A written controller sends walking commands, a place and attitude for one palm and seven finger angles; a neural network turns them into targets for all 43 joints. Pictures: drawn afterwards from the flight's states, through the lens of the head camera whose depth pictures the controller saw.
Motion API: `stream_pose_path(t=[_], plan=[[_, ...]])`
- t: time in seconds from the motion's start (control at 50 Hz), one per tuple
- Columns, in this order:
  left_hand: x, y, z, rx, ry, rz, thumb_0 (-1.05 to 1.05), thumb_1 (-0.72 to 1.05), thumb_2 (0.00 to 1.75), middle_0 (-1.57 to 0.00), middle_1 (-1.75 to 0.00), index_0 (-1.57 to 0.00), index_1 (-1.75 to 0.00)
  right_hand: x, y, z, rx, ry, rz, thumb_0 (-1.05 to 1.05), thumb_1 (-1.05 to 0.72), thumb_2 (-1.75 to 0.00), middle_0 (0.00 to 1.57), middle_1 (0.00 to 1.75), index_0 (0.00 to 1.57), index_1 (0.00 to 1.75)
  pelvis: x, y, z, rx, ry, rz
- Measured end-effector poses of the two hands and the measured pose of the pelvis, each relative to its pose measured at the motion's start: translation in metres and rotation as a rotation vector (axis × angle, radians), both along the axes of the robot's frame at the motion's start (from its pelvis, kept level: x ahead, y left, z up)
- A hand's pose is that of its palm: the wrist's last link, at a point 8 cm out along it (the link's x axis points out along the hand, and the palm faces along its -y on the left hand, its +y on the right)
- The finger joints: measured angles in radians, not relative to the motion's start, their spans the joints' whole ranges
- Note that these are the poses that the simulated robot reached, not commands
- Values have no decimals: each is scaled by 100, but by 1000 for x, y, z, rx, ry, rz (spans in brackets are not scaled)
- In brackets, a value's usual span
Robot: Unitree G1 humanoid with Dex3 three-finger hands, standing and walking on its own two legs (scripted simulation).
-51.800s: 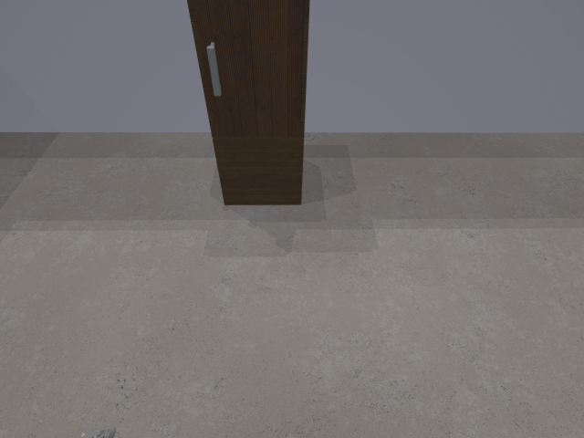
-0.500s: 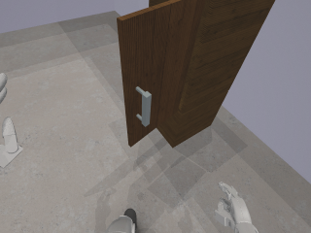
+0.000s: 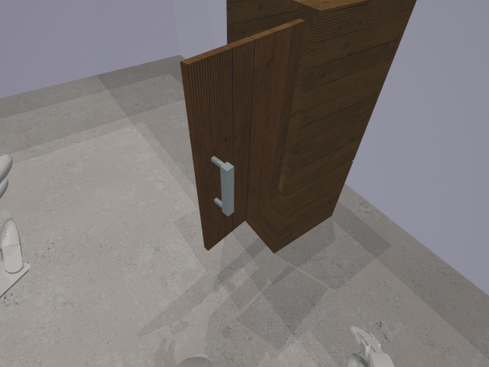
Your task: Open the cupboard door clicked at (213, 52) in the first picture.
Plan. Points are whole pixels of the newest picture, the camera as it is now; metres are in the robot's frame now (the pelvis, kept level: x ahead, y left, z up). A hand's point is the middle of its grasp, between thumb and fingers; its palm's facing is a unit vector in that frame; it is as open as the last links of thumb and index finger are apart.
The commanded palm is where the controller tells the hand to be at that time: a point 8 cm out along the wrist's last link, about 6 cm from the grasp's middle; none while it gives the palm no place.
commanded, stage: stop stepping back and stand still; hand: left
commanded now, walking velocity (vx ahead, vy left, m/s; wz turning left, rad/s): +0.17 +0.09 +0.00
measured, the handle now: (222, 186) +0.53 +0.08 -0.06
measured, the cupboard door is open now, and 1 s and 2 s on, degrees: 100 100 100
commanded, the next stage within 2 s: let the arm hang, fingers relaxed in 0.24 s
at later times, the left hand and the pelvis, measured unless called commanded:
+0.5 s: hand (90, 332) +0.18 +0.26 -0.03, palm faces +0.13 -0.88 -0.45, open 7.4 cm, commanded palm none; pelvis +0.00 +0.00 +0.00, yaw +4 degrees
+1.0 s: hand out of the picture -0.10 +0.19 -0.16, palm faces +0.13 -0.97 -0.21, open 7.4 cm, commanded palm none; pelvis -0.02 +0.03 +0.01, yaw +4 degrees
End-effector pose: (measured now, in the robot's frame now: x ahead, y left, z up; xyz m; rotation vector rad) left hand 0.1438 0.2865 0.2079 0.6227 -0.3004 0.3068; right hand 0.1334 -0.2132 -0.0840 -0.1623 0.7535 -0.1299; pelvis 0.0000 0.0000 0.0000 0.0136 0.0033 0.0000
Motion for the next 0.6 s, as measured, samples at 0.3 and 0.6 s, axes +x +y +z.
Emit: stream_pose_path(t=[0.3,0.6], plan=[[29,11,-21,-86,51,101,2,89,90,-21,-30,-20,-30,51,1,16,-14,-109,55,1,-90,-90,20,30,20,30,7,4,1,26,-7,18],[-66,-32,-321,-571,1248,282,1,91,90,-20,-29,-19,-30,-30,-46,-38,-109,340,34,1,-91,-90,20,30,20,30,-4,3,-6,2,-51,89]])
